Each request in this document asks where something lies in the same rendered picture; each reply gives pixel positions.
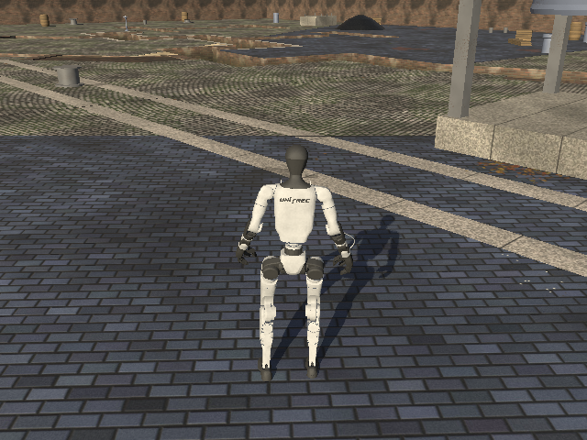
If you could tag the right robot shin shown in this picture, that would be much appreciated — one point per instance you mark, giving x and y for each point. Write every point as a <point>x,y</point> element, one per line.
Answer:
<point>313,332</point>

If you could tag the robot right upper arm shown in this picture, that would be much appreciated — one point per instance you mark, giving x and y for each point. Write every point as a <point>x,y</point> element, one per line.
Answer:
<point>323,194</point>

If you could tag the right robot forearm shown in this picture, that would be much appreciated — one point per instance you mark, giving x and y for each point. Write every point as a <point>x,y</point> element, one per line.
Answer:
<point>341,243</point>

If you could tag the robot right thigh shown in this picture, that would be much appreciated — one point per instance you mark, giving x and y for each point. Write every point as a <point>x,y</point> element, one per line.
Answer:
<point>314,271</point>

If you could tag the left robot forearm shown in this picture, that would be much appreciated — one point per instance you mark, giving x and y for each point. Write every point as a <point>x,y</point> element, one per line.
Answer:
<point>246,238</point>

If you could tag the robot left upper arm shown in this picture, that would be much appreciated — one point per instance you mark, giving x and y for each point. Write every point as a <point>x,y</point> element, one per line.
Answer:
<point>266,193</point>

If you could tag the robot left hand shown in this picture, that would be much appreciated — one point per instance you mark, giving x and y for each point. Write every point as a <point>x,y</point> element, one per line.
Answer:
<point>240,252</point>

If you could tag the robot right hand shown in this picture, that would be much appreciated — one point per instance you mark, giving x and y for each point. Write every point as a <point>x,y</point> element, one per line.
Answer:
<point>348,261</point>

